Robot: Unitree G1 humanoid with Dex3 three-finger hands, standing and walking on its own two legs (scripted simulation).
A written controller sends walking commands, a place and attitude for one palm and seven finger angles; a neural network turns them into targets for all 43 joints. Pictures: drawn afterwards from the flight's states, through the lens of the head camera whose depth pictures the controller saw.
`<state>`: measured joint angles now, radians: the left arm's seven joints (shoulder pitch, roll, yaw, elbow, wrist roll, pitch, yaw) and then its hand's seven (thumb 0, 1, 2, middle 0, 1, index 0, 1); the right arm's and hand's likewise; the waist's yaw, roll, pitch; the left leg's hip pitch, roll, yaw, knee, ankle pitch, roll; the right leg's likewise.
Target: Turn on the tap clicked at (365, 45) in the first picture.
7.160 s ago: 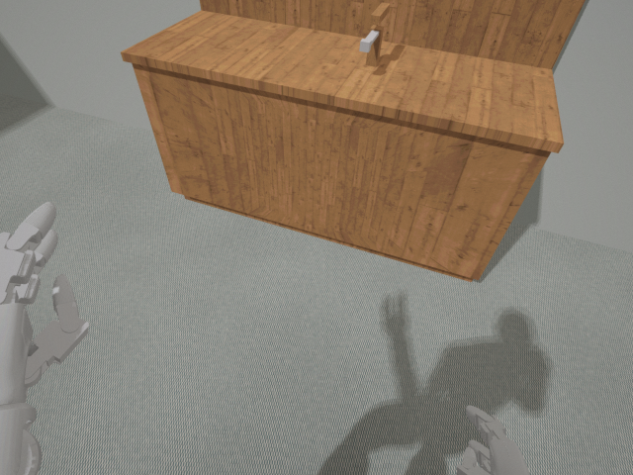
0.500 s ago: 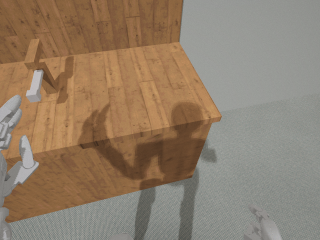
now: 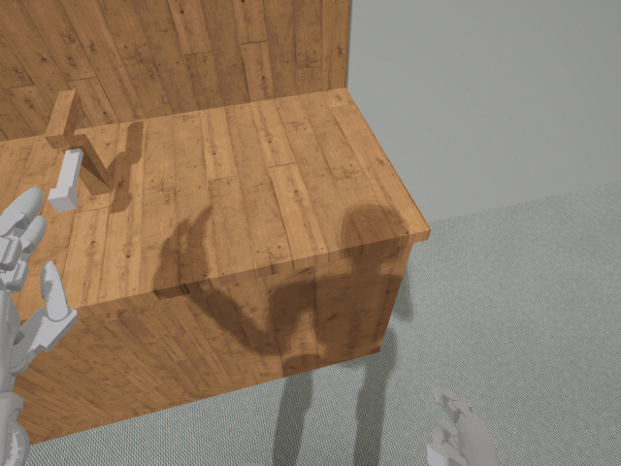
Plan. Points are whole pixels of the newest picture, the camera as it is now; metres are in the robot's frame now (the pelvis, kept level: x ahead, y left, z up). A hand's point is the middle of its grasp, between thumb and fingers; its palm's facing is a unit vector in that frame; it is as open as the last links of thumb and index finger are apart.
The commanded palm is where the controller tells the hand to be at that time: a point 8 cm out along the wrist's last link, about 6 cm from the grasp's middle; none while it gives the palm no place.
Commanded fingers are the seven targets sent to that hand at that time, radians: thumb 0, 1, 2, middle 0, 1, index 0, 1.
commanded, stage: come to a stop and stand still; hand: left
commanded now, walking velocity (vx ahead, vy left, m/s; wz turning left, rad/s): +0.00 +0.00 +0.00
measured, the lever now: (63, 198) +0.46 +0.43 +0.06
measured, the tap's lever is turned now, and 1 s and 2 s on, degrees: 0 0 0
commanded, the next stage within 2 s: look again from close up in 1.24 s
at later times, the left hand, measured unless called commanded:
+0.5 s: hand (53, 349) +0.19 +0.25 +0.15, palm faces +0.27 -0.88 -0.40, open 7.4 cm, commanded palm +0.13 +0.30 +0.18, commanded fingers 0.00 0.90 0.90 -0.20 -0.30 -0.20 -0.30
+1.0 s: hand (32, 305) +0.23 +0.29 +0.16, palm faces +0.35 -0.87 -0.36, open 7.4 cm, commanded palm +0.16 +0.32 +0.18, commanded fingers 0.00 0.90 0.90 -0.20 -0.30 -0.20 -0.30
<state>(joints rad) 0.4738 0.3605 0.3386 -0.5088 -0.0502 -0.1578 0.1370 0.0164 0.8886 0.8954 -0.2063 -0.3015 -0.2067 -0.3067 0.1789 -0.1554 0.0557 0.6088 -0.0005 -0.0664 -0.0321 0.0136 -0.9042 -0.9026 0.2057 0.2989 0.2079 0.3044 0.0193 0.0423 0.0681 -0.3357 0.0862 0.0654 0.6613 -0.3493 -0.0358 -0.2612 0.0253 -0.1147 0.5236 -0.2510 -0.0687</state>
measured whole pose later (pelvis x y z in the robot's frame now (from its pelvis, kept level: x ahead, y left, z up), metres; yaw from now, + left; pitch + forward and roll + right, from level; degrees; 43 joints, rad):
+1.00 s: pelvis -0.01 +0.04 +0.01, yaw -1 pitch +0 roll -1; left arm 0.38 0.36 0.34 -0.41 -0.03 -0.19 0.09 0.02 0.89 0.90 -0.21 -0.30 -0.21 -0.31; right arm 0.20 -0.20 0.05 0.54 -0.01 -0.13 -0.03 0.02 -0.91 -0.90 0.20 0.30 0.20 0.30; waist 0.02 -0.04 0.04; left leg -0.19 -0.03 0.08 0.44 -0.25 0.06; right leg -0.23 0.00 -0.05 0.41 -0.17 -0.01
